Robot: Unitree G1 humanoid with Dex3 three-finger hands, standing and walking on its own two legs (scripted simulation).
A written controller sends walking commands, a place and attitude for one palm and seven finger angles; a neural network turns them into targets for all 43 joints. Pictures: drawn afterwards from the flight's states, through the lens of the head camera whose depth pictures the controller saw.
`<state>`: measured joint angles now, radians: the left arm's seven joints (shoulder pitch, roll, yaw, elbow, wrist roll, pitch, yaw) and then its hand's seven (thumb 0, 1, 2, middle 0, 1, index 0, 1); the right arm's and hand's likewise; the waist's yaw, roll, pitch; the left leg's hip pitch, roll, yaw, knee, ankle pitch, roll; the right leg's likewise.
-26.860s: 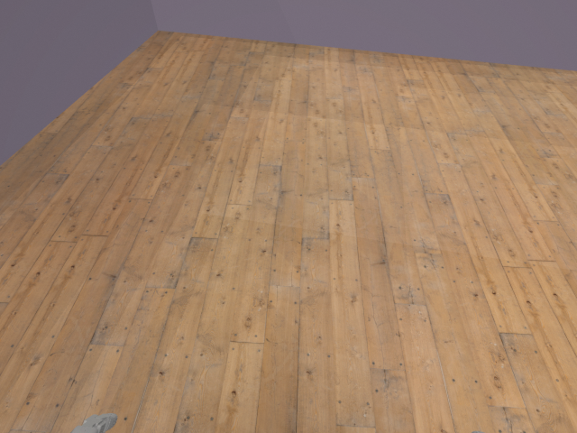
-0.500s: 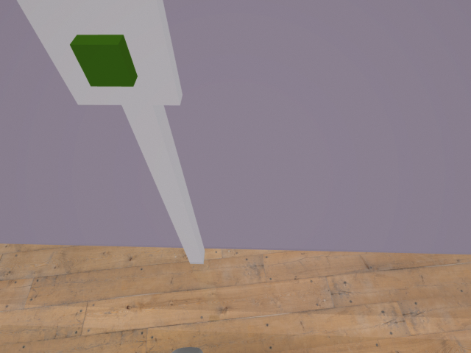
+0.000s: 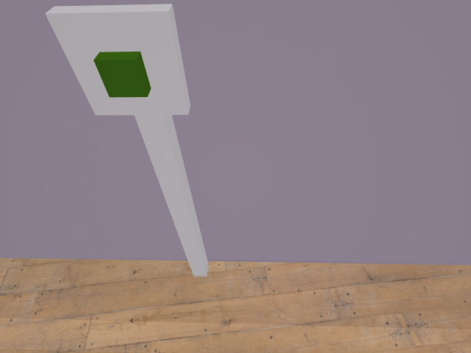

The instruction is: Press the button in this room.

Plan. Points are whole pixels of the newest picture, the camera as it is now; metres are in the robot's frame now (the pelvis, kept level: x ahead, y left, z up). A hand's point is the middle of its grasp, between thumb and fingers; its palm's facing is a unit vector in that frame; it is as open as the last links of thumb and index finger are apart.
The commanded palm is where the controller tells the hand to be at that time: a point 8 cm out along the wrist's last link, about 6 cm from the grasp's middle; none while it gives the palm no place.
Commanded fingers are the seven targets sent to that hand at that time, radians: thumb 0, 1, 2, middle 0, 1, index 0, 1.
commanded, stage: come to a stop and stand still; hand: left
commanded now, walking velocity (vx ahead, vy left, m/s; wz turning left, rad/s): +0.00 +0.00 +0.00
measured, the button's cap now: (124, 74) +0.49 +0.22 +0.23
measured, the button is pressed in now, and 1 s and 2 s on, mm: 0 0 0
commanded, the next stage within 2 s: look again from close up in 0.16 s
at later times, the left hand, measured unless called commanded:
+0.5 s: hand out of the picture +0.04 +0.20 -0.18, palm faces +0.00 -0.98 -0.21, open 7.3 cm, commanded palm none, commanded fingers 0.00 0.90 0.90 -0.20 -0.30 -0.20 -0.30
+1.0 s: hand out of the picture +0.12 +0.23 -0.09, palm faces +0.26 -0.94 -0.21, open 7.2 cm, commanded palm +0.10 +0.26 -0.05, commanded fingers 0.00 0.90 0.90 -0.39 -0.51 -0.39 -0.51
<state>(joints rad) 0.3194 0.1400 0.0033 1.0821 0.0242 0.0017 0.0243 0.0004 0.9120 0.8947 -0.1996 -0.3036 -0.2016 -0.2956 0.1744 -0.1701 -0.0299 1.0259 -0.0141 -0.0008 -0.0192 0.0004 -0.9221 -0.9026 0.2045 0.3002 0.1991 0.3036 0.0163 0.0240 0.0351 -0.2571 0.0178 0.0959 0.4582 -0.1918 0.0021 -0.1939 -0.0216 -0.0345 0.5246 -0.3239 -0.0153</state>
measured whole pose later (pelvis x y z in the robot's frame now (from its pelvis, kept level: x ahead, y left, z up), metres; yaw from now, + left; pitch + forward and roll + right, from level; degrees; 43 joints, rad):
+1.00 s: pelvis +0.00 +0.03 +0.00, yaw +1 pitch -1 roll +1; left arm 0.50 0.19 0.03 0.27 -0.11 0.02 0.12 0.01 0.91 0.89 -0.23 -0.33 -0.23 -0.32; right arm 0.30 -0.21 0.00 0.89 0.04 -0.19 -0.06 0.01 -0.90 -0.90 0.20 0.30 0.20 0.30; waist 0.02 -0.02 0.00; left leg -0.29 -0.02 0.08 0.51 -0.22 0.04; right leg -0.21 -0.05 -0.04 0.56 -0.34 0.00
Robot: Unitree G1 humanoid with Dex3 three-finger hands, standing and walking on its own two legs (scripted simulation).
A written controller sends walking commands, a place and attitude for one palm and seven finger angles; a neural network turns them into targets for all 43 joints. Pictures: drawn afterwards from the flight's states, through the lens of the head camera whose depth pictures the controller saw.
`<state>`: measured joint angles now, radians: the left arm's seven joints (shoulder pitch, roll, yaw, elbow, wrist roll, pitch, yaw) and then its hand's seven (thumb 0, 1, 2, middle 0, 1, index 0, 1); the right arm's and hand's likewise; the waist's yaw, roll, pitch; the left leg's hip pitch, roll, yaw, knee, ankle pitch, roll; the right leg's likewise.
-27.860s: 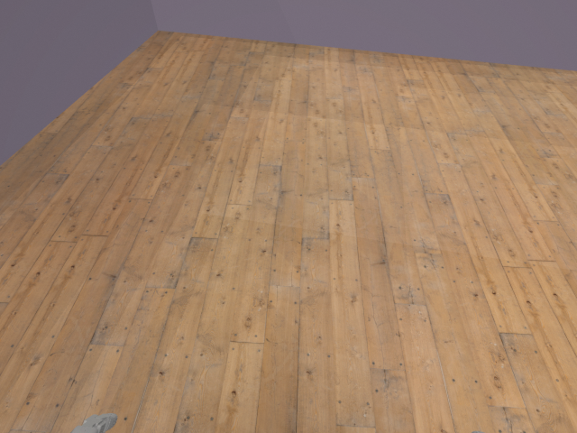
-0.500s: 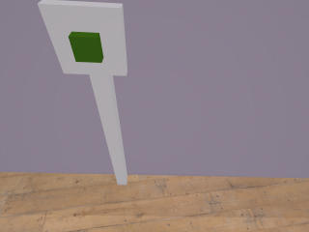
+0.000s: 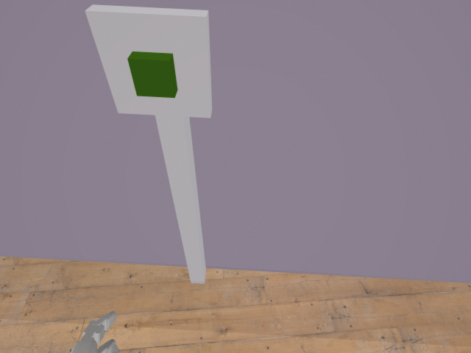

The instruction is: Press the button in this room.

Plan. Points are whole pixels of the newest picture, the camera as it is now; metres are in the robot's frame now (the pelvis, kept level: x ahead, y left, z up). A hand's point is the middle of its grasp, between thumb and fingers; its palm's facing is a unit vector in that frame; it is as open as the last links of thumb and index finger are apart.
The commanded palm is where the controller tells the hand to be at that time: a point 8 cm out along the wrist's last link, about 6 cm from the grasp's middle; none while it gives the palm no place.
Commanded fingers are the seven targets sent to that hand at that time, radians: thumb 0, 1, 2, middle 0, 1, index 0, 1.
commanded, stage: raise the hand and make a fist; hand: left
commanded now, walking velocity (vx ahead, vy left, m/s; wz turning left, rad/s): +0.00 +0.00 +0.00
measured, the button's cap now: (154, 74) +0.50 +0.19 +0.23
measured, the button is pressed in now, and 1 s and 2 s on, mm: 0 0 0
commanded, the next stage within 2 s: aim a knuckle at the button in 1.88 s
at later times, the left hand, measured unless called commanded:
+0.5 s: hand (128, 321) +0.15 +0.16 +0.06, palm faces +0.11 -0.99 -0.12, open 4.0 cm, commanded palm +0.13 +0.23 +0.05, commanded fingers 0.00 0.90 0.90 -1.08 -1.26 -1.08 -1.26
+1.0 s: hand (113, 265) +0.20 +0.18 +0.12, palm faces +0.01 -0.99 -0.11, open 3.1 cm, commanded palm +0.17 +0.24 +0.15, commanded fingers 0.00 0.90 0.90 -1.30 -1.50 -1.30 -1.50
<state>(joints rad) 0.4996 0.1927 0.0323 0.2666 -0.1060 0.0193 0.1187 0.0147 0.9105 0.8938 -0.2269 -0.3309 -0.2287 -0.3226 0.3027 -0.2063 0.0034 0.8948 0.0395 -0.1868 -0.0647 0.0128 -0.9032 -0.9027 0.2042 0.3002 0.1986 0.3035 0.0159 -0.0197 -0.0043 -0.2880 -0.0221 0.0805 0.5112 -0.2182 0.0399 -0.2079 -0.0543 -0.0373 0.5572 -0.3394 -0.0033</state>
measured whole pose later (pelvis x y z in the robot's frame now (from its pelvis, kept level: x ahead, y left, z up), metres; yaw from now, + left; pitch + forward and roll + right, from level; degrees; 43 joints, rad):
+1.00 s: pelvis +0.01 -0.02 -0.01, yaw +1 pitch +1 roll -1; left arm 0.41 0.31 0.25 -0.30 -0.33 -0.05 -0.29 0.01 0.90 0.90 -1.29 -1.49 -1.29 -1.48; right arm 0.24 -0.25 0.02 0.60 0.07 -0.31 -0.10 0.02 -0.90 -0.90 0.20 0.30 0.20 0.30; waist 0.04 0.04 -0.08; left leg -0.40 0.02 0.03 0.67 -0.30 0.01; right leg -0.27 -0.01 -0.07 0.65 -0.40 -0.01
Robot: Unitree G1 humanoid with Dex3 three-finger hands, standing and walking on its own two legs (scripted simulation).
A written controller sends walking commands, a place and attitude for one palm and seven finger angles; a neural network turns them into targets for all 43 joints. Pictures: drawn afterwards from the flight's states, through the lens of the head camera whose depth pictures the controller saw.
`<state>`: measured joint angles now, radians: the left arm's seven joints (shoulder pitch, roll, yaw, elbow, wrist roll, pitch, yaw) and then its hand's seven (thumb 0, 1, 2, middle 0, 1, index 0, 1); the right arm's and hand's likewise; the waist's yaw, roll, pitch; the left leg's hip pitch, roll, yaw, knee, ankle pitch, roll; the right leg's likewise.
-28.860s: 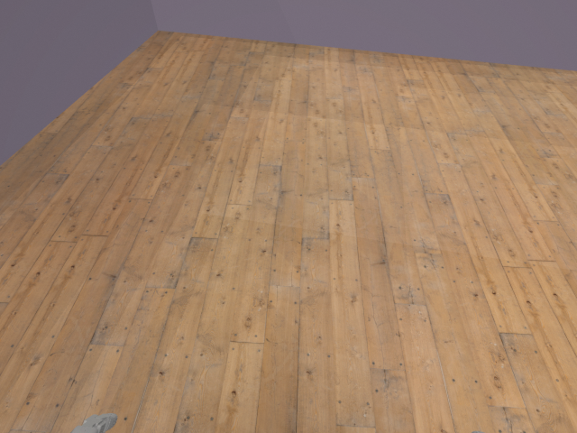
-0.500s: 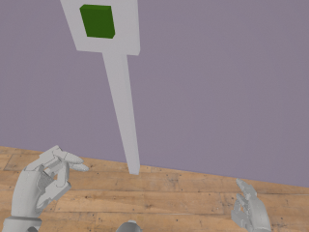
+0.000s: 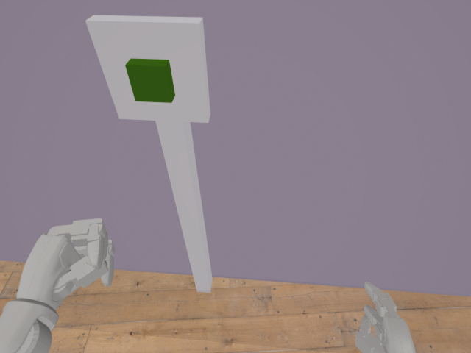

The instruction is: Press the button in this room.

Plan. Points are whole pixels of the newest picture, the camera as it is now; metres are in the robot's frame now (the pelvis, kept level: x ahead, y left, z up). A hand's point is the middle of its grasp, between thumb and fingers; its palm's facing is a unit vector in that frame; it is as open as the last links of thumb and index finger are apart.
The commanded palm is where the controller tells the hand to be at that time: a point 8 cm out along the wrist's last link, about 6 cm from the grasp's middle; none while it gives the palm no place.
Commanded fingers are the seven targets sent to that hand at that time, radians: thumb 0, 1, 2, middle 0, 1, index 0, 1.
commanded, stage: raise the hand and make a fist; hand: left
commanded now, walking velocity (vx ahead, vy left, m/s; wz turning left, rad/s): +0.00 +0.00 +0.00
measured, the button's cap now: (152, 80) +0.50 +0.20 +0.24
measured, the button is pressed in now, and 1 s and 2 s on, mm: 0 0 0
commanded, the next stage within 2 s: aim a knuckle at the button in 0.88 s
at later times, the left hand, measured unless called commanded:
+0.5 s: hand (45, 201) +0.21 +0.23 +0.24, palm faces +0.09 -0.99 -0.13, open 3.1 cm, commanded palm +0.17 +0.27 +0.24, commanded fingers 0.00 0.90 0.90 -1.30 -1.50 -1.30 -1.50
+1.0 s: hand (74, 210) +0.21 +0.21 +0.23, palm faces +0.07 -0.99 -0.12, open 3.1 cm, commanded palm +0.18 +0.25 +0.24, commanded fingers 0.00 0.90 0.90 -1.30 -1.50 -1.30 -1.50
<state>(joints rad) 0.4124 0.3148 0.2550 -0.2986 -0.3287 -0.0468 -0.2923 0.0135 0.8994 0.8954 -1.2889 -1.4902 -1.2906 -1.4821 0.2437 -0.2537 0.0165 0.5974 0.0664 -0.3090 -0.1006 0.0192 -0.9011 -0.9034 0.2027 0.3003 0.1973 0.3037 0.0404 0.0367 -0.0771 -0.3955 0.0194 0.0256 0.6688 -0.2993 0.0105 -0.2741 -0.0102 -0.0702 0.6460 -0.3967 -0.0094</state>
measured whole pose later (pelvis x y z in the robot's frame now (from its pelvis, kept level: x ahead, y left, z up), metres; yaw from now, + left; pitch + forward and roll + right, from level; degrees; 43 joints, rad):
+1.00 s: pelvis -0.02 -0.01 +0.01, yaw +1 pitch -6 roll +0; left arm 0.03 0.39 0.36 -0.33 -0.35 0.44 -0.28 0.01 0.90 0.90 -1.30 -1.50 -1.31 -1.50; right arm 0.16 -0.27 0.09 0.63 0.09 -0.22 -0.10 0.02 -0.90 -0.90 0.20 0.30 0.20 0.30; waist 0.07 0.08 -0.04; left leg -0.22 0.02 0.00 0.52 -0.20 -0.01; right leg -0.10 0.00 -0.10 0.51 -0.32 -0.03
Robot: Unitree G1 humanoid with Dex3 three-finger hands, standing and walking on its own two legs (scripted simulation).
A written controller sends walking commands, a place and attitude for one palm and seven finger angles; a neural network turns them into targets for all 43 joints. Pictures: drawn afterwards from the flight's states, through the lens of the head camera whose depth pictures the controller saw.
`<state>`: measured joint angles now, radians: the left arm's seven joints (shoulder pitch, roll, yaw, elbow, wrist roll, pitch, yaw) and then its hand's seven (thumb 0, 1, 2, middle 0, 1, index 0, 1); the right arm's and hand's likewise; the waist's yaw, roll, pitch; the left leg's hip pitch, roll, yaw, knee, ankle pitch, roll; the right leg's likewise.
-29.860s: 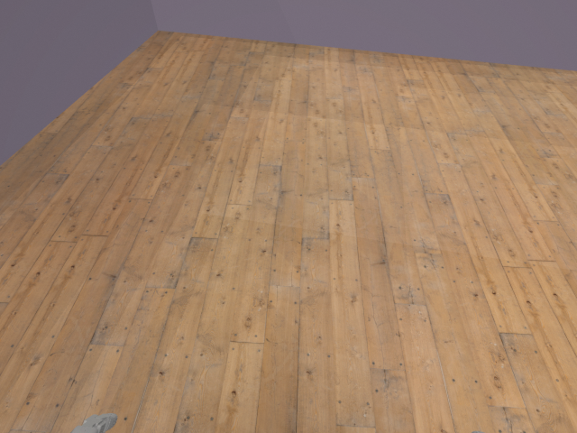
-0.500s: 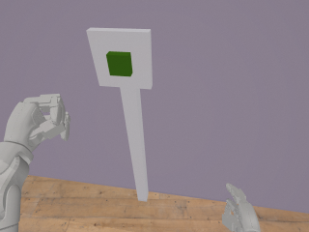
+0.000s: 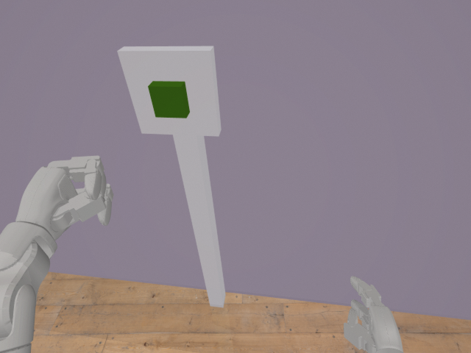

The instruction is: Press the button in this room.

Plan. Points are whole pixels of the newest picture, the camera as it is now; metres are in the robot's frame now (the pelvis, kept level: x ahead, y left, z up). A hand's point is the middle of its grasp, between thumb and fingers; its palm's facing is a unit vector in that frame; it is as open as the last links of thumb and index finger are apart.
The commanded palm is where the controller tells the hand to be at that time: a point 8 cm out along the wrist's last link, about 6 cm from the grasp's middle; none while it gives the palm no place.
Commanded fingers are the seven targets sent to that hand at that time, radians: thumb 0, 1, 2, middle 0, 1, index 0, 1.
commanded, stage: aim a knuckle at the button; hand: left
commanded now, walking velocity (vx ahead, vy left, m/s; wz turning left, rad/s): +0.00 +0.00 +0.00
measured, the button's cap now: (170, 99) +0.52 +0.20 +0.23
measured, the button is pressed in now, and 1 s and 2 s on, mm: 0 0 0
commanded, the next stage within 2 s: press the button with the knuckle in 1.88 s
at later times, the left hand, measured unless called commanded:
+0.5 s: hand (127, 170) +0.30 +0.21 +0.21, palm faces +0.03 -1.00 -0.05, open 3.1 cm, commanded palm +0.28 +0.25 +0.22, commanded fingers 0.00 0.90 0.90 -1.30 -1.50 -1.30 -1.50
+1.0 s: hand (165, 153) +0.37 +0.17 +0.20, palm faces +0.01 -1.00 -0.02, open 3.1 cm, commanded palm +0.35 +0.22 +0.20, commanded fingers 0.00 0.90 0.90 -1.30 -1.50 -1.30 -1.50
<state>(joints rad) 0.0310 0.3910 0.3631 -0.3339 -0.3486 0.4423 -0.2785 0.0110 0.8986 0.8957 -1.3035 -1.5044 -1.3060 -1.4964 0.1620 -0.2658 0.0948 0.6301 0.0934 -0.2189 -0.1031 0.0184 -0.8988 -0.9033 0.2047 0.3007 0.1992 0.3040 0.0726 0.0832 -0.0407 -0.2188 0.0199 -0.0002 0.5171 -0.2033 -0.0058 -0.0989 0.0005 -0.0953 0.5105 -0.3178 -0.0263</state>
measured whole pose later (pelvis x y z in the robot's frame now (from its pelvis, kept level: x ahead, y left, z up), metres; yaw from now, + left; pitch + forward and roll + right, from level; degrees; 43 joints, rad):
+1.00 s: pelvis +0.01 +0.01 +0.00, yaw -2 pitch -3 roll +0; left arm -0.40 0.29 0.21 0.16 -0.23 0.36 -0.12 0.01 0.90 0.90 -1.30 -1.50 -1.30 -1.50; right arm 0.18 -0.24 0.08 0.64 0.08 -0.09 -0.09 0.02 -0.90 -0.90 0.21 0.30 0.20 0.30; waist 0.02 0.04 -0.03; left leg -0.22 0.01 0.03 0.47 -0.19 0.00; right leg -0.12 -0.01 -0.06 0.48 -0.31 -0.02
